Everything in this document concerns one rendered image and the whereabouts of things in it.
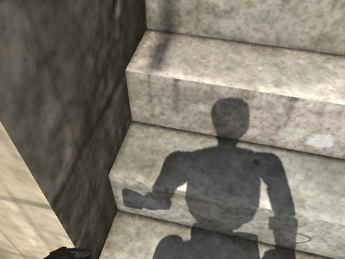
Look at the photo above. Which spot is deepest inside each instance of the robot left hand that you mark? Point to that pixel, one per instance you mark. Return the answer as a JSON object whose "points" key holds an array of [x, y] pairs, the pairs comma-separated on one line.
{"points": [[70, 253]]}

